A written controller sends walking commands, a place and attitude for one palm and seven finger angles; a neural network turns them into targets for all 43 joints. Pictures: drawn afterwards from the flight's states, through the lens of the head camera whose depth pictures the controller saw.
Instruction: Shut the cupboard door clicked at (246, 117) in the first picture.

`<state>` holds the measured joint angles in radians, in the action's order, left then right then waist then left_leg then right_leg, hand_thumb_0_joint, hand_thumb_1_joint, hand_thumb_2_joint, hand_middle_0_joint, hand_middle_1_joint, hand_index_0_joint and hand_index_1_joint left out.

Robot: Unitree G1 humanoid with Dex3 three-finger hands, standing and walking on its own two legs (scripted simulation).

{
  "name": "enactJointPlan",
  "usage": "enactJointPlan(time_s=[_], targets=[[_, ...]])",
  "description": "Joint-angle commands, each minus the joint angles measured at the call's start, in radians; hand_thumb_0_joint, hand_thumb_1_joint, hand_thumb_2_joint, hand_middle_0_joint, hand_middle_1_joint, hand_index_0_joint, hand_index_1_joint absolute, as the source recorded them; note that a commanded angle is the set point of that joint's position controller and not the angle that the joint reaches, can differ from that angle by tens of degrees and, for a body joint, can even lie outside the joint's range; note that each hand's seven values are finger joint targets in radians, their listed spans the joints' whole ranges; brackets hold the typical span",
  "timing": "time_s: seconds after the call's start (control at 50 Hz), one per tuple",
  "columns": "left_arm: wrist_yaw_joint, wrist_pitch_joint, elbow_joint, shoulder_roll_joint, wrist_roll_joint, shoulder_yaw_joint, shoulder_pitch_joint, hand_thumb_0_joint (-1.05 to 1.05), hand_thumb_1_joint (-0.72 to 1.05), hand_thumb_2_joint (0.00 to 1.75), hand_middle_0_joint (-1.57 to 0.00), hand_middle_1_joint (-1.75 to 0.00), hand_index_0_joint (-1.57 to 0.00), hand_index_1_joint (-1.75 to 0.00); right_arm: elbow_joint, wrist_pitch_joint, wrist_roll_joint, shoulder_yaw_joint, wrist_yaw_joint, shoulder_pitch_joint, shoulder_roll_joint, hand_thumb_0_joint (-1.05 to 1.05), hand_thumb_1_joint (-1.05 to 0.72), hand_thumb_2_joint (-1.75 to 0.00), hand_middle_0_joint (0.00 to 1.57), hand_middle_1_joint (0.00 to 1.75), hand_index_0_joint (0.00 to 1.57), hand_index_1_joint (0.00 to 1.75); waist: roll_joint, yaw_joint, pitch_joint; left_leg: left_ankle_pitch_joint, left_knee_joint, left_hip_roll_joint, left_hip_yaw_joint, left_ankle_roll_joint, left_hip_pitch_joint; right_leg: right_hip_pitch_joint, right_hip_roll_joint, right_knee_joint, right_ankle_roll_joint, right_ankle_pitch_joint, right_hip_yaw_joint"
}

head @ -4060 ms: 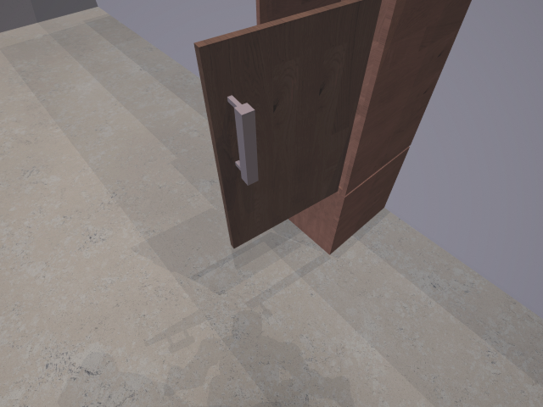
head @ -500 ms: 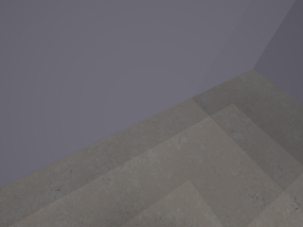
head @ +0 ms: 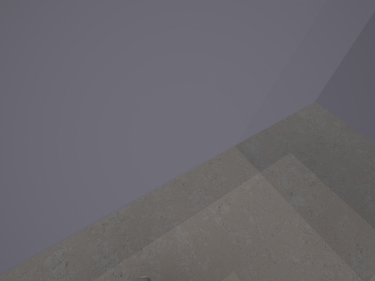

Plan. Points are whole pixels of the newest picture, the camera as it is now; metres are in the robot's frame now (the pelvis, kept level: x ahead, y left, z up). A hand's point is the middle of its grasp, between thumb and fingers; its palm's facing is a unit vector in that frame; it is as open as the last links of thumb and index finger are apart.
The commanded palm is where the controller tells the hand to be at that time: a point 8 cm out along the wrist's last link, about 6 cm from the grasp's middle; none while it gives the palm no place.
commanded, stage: turn to face it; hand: left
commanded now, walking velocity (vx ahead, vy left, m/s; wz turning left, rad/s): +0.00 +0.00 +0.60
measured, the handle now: out of the picture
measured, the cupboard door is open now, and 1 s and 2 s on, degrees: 82 82 82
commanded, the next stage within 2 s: none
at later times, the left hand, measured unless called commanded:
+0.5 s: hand out of the picture +0.09 +0.15 -0.15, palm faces +0.34 -0.90 -0.26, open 7.3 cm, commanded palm none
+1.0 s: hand out of the picture +0.08 +0.12 -0.15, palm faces +0.61 -0.73 -0.29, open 7.3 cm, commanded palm none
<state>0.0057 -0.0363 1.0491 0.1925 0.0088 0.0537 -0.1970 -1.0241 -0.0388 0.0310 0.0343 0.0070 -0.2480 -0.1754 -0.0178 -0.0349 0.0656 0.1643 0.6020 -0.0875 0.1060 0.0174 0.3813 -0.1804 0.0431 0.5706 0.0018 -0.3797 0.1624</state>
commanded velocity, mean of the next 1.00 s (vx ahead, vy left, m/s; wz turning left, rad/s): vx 0.00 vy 0.00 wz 0.60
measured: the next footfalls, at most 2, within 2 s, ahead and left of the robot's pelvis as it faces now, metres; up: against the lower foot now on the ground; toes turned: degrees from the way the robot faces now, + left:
right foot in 0.26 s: +0.12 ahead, -0.15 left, +0.00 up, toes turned +6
left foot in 0.60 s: +0.11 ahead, +0.08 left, +0.00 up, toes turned +31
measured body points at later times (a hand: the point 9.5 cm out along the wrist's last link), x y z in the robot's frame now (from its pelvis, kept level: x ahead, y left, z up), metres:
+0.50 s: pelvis +0.10 -0.06 +0.01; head +0.15 -0.05 +0.46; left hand +0.07 +0.20 -0.13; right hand +0.28 -0.28 -0.13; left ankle +0.06 +0.07 -0.68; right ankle +0.08 -0.15 -0.73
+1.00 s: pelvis +0.15 -0.10 +0.00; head +0.20 -0.08 +0.45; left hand +0.05 +0.16 -0.13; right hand +0.38 -0.24 -0.15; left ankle +0.05 +0.00 -0.66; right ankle +0.24 -0.19 -0.73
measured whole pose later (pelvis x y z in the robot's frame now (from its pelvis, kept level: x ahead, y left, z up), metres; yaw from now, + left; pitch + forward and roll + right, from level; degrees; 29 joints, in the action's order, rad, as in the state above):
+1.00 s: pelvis +0.15 -0.10 +0.00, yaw +40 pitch +0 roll +1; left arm 0.02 0.02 0.87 0.21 0.03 0.05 -0.18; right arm -0.91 0.09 0.02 0.09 0.03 -0.14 -0.25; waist 0.02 -0.02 0.11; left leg 0.48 1.09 -0.01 0.00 0.04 0.50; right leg -0.32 0.11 0.63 0.02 -0.31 0.11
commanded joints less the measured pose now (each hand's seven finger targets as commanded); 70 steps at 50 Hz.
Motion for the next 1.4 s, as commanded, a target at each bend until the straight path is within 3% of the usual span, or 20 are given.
enactJointPlan(time_s=[0.0,0.06,0.18,0.2,0.24,0.34,0.5,0.54,0.58,0.6,0.68,0.82,0.86,0.94,1.06,1.1,1.14,1.16,1.24,1.38], targets=[[0.018,0.020,-0.096,0.069,-0.005,0.008,0.000,0.00,0.90,0.90,-0.20,-0.30,-0.20,-0.30,-0.009,0.019,0.006,0.039,-0.035,-0.210,-0.218,0.00,-0.90,-0.90,0.20,0.30,0.20,0.30,0.287,-0.037,-0.129,-0.654,-0.213,-0.324,-0.488,-0.237,-0.301,-0.289,-0.005,0.458,0.038,-0.316,-0.095],[0.010,0.026,-0.115,0.071,-0.007,0.013,0.090,0.00,0.90,0.90,-0.20,-0.30,-0.20,-0.30,0.014,0.022,0.006,0.037,-0.045,-0.149,-0.192,0.00,-0.90,-0.90,0.20,0.30,0.20,0.30,0.221,-0.025,-0.122,-0.772,-0.166,-0.257,-0.405,-0.213,-0.297,-0.328,0.027,0.437,0.059,-0.221,-0.147],[0.007,0.041,-0.113,0.082,-0.005,0.029,-0.019,0.00,0.90,0.90,-0.20,-0.30,-0.20,-0.30,0.092,0.055,-0.004,0.065,-0.036,0.024,-0.225,0.00,-0.90,-0.90,0.20,0.30,0.20,0.30,0.180,0.048,-0.151,-0.285,-0.161,-0.121,-0.321,-0.120,-0.089,-0.011,-0.033,0.012,0.052,0.067,-0.084],[0.013,0.034,-0.111,0.118,0.001,0.040,-0.067,0.00,0.90,0.90,-0.20,-0.30,-0.20,-0.30,0.115,0.061,-0.012,0.064,-0.030,0.058,-0.202,0.00,-0.90,-0.90,0.20,0.30,0.20,0.30,0.078,0.076,-0.142,-0.095,-0.104,-0.064,-0.289,-0.072,0.027,0.118,0.021,-0.152,0.041,0.148,-0.134],[0.021,0.030,-0.127,0.269,0.019,0.065,-0.095,0.00,0.90,0.90,-0.20,-0.30,-0.20,-0.30,0.167,0.069,-0.015,0.063,-0.008,0.109,-0.134,0.00,-0.90,-0.90,0.20,0.30,0.20,0.30,-0.304,0.109,-0.077,0.466,0.337,0.103,-0.072,0.030,0.208,0.085,0.457,-0.354,-0.144,0.195,-0.504],[0.029,0.016,-0.161,0.157,0.016,0.033,-0.015,0.00,0.90,0.90,-0.20,-0.30,-0.20,-0.30,0.146,0.088,-0.014,0.049,0.011,0.127,-0.090,0.00,-0.90,-0.90,0.20,0.30,0.20,0.30,-0.181,0.040,-0.024,0.330,0.472,0.026,-0.060,0.051,0.204,0.074,0.298,-0.198,-0.114,0.720,-0.144],[0.025,0.010,-0.156,0.229,0.012,0.049,-0.071,0.00,0.90,0.90,-0.20,-0.30,-0.20,-0.30,0.182,0.074,-0.016,0.033,0.019,0.143,-0.111,0.00,-0.90,-0.90,0.20,0.30,0.20,0.30,-0.172,0.036,-0.150,0.159,0.012,0.101,0.067,0.016,-0.018,0.204,0.295,0.002,-0.070,1.022,-0.022],[0.019,0.012,-0.173,0.229,0.002,0.048,-0.039,0.00,0.90,0.90,-0.20,-0.30,-0.20,-0.30,0.161,0.067,-0.006,0.051,0.015,0.026,-0.175,0.00,-0.90,-0.90,0.20,0.30,0.20,0.30,-0.086,-0.037,-0.213,-0.121,-0.137,0.054,0.037,-0.024,-0.300,0.028,0.279,0.211,-0.007,0.839,0.027],[0.016,0.028,-0.256,0.149,-0.002,0.024,0.008,0.00,0.90,0.90,-0.20,-0.30,-0.20,-0.30,0.148,0.066,-0.009,0.091,0.005,-0.099,-0.357,0.00,-0.90,-0.90,0.20,0.30,0.20,0.30,0.290,-0.087,-0.269,-0.750,-0.176,-0.389,-0.487,-0.303,-0.506,-0.387,0.068,0.636,0.084,-0.303,-0.049],[0.023,0.043,-0.284,0.162,0.004,0.026,0.055,0.00,0.90,0.90,-0.20,-0.30,-0.20,-0.30,0.152,0.065,-0.010,0.094,-0.005,-0.086,-0.365,0.00,-0.90,-0.90,0.20,0.30,0.20,0.30,0.144,-0.079,-0.211,-0.595,-0.174,-0.397,-0.476,-0.315,-0.433,-0.443,0.078,0.676,0.087,-0.284,-0.133],[0.008,0.073,-0.220,0.144,0.006,0.035,0.027,0.00,0.90,0.90,-0.20,-0.30,-0.20,-0.30,0.193,0.062,-0.004,0.071,-0.020,0.108,-0.278,0.00,-0.90,-0.90,0.20,0.30,0.20,0.30,0.198,0.017,-0.090,-0.265,-0.229,-0.186,-0.313,-0.180,-0.173,-0.331,0.065,0.534,0.087,-0.103,-0.146],[0.003,0.052,-0.198,0.162,0.011,0.046,-0.117,0.00,0.90,0.90,-0.20,-0.30,-0.20,-0.30,0.221,0.086,-0.008,0.089,-0.004,0.196,-0.269,0.00,-0.90,-0.90,0.20,0.30,0.20,0.30,0.132,0.088,-0.067,0.163,-0.135,-0.046,-0.302,-0.083,0.110,0.050,-0.008,-0.032,0.061,0.080,-0.085],[0.020,0.039,-0.221,0.309,0.028,0.070,-0.128,0.00,0.90,0.90,-0.20,-0.30,-0.20,-0.30,0.261,0.087,-0.019,0.072,0.008,0.187,-0.141,0.00,-0.90,-0.90,0.20,0.30,0.20,0.30,-0.339,0.114,-0.071,0.449,0.370,0.155,-0.099,0.021,0.253,0.037,0.432,-0.386,-0.109,-0.066,-0.574],[0.028,0.041,-0.271,0.194,0.022,0.038,0.055,0.00,0.90,0.90,-0.20,-0.30,-0.20,-0.30,0.211,0.100,-0.013,0.071,0.022,0.127,-0.140,0.00,-0.90,-0.90,0.20,0.30,0.20,0.30,-0.267,0.012,-0.055,0.317,0.604,0.039,-0.106,0.027,0.148,-0.114,0.301,-0.271,-0.102,0.188,-0.239],[0.024,0.026,-0.205,0.246,0.018,0.057,-0.080,0.00,0.90,0.90,-0.20,-0.30,-0.20,-0.30,0.205,0.074,-0.024,0.040,0.024,0.146,-0.094,0.00,-0.90,-0.90,0.20,0.30,0.20,0.30,-0.163,0.068,-0.150,0.265,0.056,0.088,0.021,0.037,0.012,0.148,0.319,-0.064,-0.092,0.714,-0.124],[0.018,0.032,-0.209,0.237,0.006,0.060,-0.047,0.00,0.90,0.90,-0.20,-0.30,-0.20,-0.30,0.184,0.066,-0.022,0.049,0.022,0.064,-0.135,0.00,-0.90,-0.90,0.20,0.30,0.20,0.30,-0.121,0.019,-0.175,0.054,-0.157,0.076,0.001,0.015,-0.169,0.051,0.294,0.048,-0.020,0.607,-0.051],[0.009,0.046,-0.274,0.128,-0.005,0.031,0.000,0.00,0.90,0.90,-0.20,-0.30,-0.20,-0.30,0.174,0.061,-0.006,0.096,0.009,-0.044,-0.322,0.00,-0.90,-0.90,0.20,0.30,0.20,0.30,0.352,-0.047,-0.186,-0.598,-0.229,-0.336,-0.507,-0.214,-0.432,-0.405,0.095,0.427,0.109,-0.268,-0.001],[0.014,0.059,-0.301,0.152,0.007,0.027,0.088,0.00,0.90,0.90,-0.20,-0.30,-0.20,-0.30,0.148,0.066,-0.004,0.100,-0.003,-0.104,-0.337,0.00,-0.90,-0.90,0.20,0.30,0.20,0.30,0.206,-0.079,-0.166,-0.532,-0.217,-0.366,-0.507,-0.274,-0.381,-0.433,0.086,0.554,0.091,-0.272,-0.104],[0.008,0.065,-0.238,0.126,0.002,0.032,0.082,0.00,0.90,0.90,-0.20,-0.30,-0.20,-0.30,0.166,0.053,-0.005,0.076,-0.027,0.027,-0.248,0.00,-0.90,-0.90,0.20,0.30,0.20,0.30,0.205,-0.002,-0.138,-0.467,-0.194,-0.172,-0.334,-0.175,-0.288,-0.384,0.064,0.538,0.089,-0.086,-0.157],[0.008,0.060,-0.210,0.120,-0.003,0.034,-0.008,0.00,0.90,0.90,-0.20,-0.30,-0.20,-0.30,0.183,0.075,-0.002,0.088,-0.017,0.108,-0.264,0.00,-0.90,-0.90,0.20,0.30,0.20,0.30,0.195,0.045,-0.100,-0.161,-0.191,-0.109,-0.375,-0.137,-0.068,-0.053,-0.025,0.071,0.061,0.018,-0.101]])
